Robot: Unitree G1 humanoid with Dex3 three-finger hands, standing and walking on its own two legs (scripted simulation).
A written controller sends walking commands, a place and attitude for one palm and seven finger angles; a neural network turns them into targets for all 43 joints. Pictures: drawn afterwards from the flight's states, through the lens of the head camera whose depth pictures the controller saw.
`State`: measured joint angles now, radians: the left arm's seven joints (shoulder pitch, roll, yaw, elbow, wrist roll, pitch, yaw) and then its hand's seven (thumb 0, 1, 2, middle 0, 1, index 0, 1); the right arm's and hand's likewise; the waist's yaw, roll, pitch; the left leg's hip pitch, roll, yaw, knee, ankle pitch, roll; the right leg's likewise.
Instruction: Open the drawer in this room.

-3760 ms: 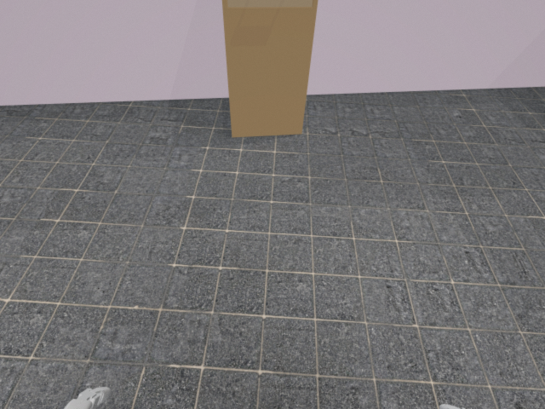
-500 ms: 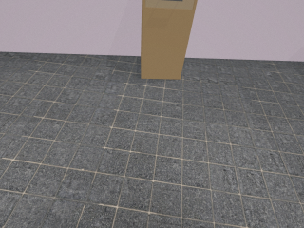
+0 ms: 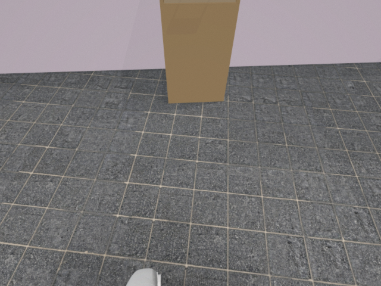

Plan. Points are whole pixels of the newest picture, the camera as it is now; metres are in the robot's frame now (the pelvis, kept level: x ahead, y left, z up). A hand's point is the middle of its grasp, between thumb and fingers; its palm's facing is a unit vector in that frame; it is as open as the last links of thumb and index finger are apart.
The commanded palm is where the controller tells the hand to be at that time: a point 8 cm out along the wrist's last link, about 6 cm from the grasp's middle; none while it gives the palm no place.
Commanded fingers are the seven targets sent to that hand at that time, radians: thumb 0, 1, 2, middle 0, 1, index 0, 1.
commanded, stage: turn or walk to find it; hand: left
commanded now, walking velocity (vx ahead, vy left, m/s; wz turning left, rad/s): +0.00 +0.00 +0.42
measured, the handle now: out of the picture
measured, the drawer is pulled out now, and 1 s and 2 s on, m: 0.00 0.00 0.00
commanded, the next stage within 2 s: stand and wait in 0.16 s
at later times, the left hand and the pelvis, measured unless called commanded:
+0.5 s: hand (101, 280) +0.16 +0.23 -0.18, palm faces +0.14 -0.98 -0.13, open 7.4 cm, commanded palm none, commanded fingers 0.00 0.90 0.90 -0.20 -0.30 -0.20 -0.30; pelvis +0.16 +0.07 +0.00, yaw +4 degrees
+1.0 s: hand (121, 274) +0.17 +0.18 -0.17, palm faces +0.10 -0.98 -0.15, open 7.4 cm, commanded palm none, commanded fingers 0.00 0.90 0.90 -0.20 -0.30 -0.20 -0.30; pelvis +0.20 +0.03 +0.01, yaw +4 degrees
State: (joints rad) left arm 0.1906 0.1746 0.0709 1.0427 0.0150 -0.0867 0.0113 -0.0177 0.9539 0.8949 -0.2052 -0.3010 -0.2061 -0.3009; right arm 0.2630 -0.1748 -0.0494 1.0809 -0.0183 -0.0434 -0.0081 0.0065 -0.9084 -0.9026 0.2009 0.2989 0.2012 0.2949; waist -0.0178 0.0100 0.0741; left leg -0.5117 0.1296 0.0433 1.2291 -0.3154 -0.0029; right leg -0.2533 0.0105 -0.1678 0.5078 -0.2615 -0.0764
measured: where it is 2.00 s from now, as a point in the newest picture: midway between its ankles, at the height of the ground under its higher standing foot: outside the picture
